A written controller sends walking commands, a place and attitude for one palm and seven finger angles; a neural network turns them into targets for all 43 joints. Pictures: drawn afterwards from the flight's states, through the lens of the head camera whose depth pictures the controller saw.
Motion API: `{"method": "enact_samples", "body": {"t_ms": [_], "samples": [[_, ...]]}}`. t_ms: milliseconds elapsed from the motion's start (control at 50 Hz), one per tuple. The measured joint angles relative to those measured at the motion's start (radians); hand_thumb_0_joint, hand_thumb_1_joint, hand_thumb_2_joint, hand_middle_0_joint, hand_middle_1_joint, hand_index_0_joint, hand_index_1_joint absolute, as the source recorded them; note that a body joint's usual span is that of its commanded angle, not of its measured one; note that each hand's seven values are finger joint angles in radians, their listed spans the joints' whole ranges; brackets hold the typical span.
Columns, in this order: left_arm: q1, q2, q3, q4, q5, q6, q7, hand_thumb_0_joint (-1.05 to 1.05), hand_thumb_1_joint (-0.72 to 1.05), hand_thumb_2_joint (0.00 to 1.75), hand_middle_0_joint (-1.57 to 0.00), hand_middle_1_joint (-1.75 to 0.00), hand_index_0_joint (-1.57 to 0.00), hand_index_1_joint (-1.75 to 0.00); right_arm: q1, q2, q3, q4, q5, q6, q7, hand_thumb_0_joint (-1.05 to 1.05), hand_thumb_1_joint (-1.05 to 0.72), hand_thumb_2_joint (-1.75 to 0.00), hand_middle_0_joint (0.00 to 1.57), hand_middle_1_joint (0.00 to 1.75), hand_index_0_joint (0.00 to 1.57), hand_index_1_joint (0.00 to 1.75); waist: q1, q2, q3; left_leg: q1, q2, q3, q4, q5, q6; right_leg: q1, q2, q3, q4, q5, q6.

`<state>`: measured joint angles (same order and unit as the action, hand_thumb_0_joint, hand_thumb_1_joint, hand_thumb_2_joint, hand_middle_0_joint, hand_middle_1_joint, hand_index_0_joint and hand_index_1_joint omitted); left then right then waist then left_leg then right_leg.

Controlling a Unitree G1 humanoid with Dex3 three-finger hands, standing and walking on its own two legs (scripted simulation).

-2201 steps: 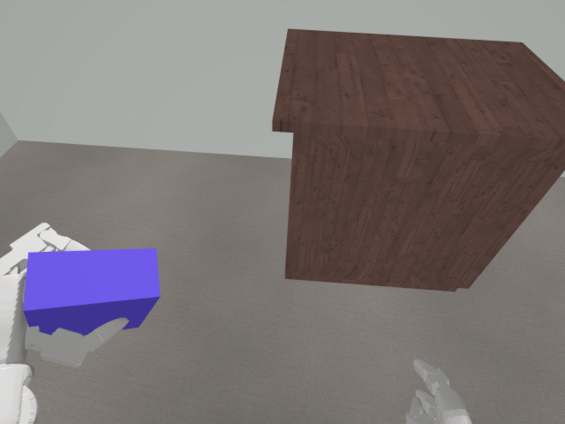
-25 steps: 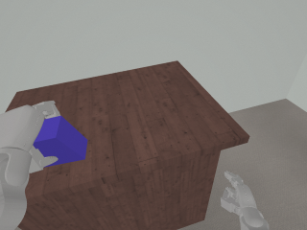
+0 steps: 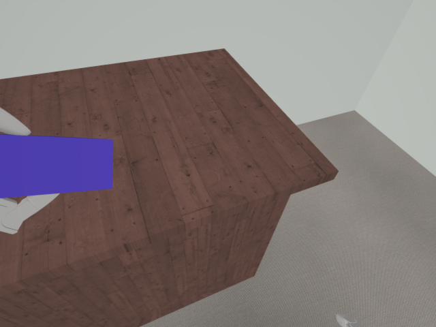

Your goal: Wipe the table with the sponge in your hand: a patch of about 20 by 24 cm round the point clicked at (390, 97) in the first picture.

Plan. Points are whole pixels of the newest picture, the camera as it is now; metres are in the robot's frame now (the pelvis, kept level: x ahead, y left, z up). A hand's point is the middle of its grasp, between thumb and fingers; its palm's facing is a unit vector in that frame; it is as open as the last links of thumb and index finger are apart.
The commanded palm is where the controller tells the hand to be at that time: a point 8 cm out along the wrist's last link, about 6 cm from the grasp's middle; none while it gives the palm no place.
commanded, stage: step back with the hand held close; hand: left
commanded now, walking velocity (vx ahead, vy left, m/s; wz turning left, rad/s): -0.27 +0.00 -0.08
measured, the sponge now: (56, 159) +0.25 +0.21 +0.25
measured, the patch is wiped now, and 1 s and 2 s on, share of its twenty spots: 1.00 1.00 1.00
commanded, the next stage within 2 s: stop stepping back and stand still in 1.00 s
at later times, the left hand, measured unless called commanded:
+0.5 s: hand out of the picture +0.18 +0.24 +0.26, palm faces +0.49 -0.78 -0.38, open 9.6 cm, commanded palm +0.12 +0.29 +0.28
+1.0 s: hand out of the picture +0.07 +0.21 +0.26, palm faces +0.40 -0.80 -0.45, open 9.6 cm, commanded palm +0.00 +0.27 +0.28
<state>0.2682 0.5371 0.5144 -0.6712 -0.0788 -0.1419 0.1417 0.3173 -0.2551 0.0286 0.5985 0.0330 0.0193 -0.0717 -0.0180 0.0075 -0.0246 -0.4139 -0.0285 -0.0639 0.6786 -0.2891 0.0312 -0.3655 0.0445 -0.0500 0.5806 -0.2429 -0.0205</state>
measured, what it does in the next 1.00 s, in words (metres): walks backwards: right foot, then left foot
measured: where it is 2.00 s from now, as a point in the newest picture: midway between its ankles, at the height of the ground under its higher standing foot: outside the picture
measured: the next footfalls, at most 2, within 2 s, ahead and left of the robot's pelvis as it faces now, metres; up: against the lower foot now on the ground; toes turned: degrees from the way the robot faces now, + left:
right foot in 0.70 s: -0.02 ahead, -0.14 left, +0.00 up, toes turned -1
left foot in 0.96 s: -0.11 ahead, +0.13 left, +0.00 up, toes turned +3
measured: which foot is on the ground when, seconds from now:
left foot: down 0.00-0.74, up 0.76-0.94, down 0.96-1.00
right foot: down 0.00-0.48, up 0.50-0.68, down 0.70-0.96, up 0.98-1.00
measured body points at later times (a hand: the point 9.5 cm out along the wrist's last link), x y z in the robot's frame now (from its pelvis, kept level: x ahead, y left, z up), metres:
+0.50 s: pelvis -0.04 +0.01 -0.01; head -0.02 +0.02 +0.44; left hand +0.14 +0.28 +0.28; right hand +0.15 -0.22 -0.08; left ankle +0.01 +0.11 -0.72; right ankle +0.04 -0.11 -0.72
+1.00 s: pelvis -0.16 -0.01 -0.01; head -0.13 +0.01 +0.44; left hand +0.04 +0.25 +0.28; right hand +0.00 -0.26 -0.08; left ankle -0.15 +0.13 -0.73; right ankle -0.07 -0.13 -0.72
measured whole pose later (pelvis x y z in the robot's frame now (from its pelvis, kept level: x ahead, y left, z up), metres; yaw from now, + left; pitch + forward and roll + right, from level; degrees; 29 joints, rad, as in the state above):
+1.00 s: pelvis -0.16 -0.01 -0.01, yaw +0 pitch +3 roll +1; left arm 0.35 0.55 0.54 -0.76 -0.09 -0.19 0.13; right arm 0.18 -0.21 -0.02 0.60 0.03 -0.06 -0.06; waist -0.04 -0.08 0.01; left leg -0.37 0.03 0.05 0.65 -0.34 -0.01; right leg -0.55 -0.02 0.03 0.72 -0.26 0.02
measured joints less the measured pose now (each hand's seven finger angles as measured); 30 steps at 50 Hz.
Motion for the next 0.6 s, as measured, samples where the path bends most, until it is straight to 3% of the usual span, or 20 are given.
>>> {"method": "enact_samples", "body": {"t_ms": [80,200,320,380,440,500,560,600], "samples": [[0.010,-0.013,0.034,0.038,0.008,0.003,0.010,-0.03,-0.51,1.09,-0.75,-1.37,-0.82,-1.38,0.000,0.008,-0.006,0.002,-0.003,-0.017,0.005,0.01,-0.90,-0.90,0.20,0.30,0.20,0.30,-0.017,-0.001,-0.003,-0.009,-0.004,0.023,-0.010,0.011,0.010,-0.022,-0.006,0.022,0.006,0.010,0.010],[0.070,-0.057,-0.004,-0.014,0.031,-0.001,-0.002,-0.03,-0.51,1.09,-0.75,-1.38,-0.82,-1.38,-0.037,0.041,0.003,-0.013,-0.022,-0.062,0.018,0.01,-0.90,-0.90,0.20,0.30,0.20,0.30,-0.013,-0.003,-0.004,-0.008,-0.005,0.048,-0.033,0.032,0.014,-0.039,-0.009,0.046,0.010,0.020,0.014],[0.036,-0.040,-0.018,-0.033,0.028,-0.036,-0.012,-0.03,-0.52,1.10,-0.75,-1.37,-0.82,-1.38,-0.094,0.054,0.011,-0.017,-0.017,-0.066,0.024,0.01,-0.90,-0.90,0.21,0.30,0.20,0.30,0.005,0.023,-0.010,-0.061,0.017,0.023,0.029,-0.017,-0.005,-0.057,0.006,0.009,0.008,0.033,-0.003],[0.003,-0.035,-0.023,-0.028,0.013,-0.039,-0.005,-0.03,-0.52,1.10,-0.75,-1.37,-0.82,-1.38,-0.123,0.047,0.006,-0.006,-0.008,-0.058,0.022,0.01,-0.90,-0.90,0.21,0.30,0.20,0.30,0.003,0.022,-0.008,-0.078,0.031,0.028,0.092,-0.069,-0.021,-0.074,-0.005,-0.011,0.034,0.025,-0.006],[-0.007,-0.039,-0.023,-0.027,0.005,-0.030,-0.003,-0.03,-0.52,1.10,-0.75,-1.37,-0.82,-1.38,-0.140,0.039,-0.001,-0.008,-0.003,-0.048,0.016,0.01,-0.90,-0.90,0.21,0.30,0.20,0.30,-0.006,0.008,-0.003,-0.053,0.039,0.041,0.061,-0.024,-0.016,-0.096,-0.030,-0.021,0.070,0.013,0.004],[0.023,-0.045,0.001,-0.035,0.003,-0.021,0.001,-0.03,-0.52,1.10,-0.75,-1.37,-0.82,-1.38,-0.144,0.040,-0.002,-0.034,-0.003,-0.052,0.011,0.01,-0.90,-0.90,0.21,0.30,0.20,0.30,0.012,-0.020,0.010,-0.053,0.026,0.072,0.046,-0.006,-0.005,-0.121,-0.045,0.009,0.096,0.006,0.018],[0.025,-0.056,0.013,-0.032,0.012,-0.012,0.006,-0.03,-0.52,1.10,-0.75,-1.37,-0.82,-1.38,-0.135,0.054,-0.007,-0.044,-0.018,-0.087,0.015,0.01,-0.90,-0.90,0.20,0.30,0.20,0.30,0.033,-0.030,0.019,-0.046,0.029,0.092,0.017,0.013,0.000,-0.156,-0.028,0.060,0.264,-0.161,0.032],[-0.001,-0.070,0.004,-0.018,0.015,-0.006,0.008,-0.03,-0.52,1.10,-0.75,-1.37,-0.82,-1.38,-0.131,0.066,-0.005,-0.033,-0.020,-0.107,0.025,0.01,-0.90,-0.90,0.20,0.30,0.20,0.30,0.047,-0.029,0.029,-0.032,0.040,0.095,-0.011,0.037,-0.004,-0.139,-0.017,0.073,0.306,-0.205,0.040]]}}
